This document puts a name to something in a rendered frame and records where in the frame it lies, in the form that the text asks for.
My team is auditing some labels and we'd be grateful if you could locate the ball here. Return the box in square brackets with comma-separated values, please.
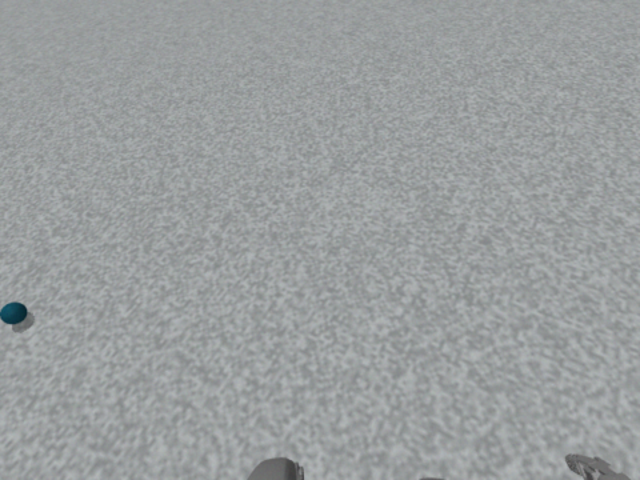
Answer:
[0, 302, 27, 324]

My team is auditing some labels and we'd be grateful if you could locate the right robot hand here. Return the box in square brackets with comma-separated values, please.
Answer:
[565, 454, 631, 480]

